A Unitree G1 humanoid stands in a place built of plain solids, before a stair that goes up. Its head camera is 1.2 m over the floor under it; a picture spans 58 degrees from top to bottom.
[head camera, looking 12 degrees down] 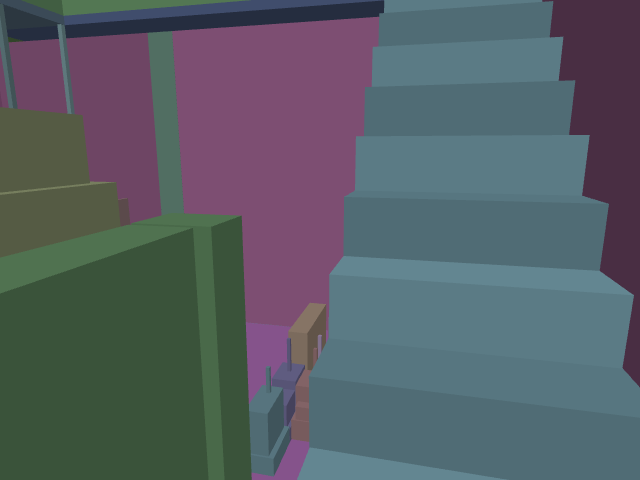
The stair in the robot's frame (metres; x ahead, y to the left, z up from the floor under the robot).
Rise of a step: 0.21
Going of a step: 0.23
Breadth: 0.81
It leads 14 degrees to the right of straight ahead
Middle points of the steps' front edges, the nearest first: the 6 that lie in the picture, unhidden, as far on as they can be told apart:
0.93 -0.36 0.62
1.15 -0.42 0.83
1.38 -0.47 1.04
1.61 -0.53 1.25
1.84 -0.58 1.45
2.06 -0.64 1.66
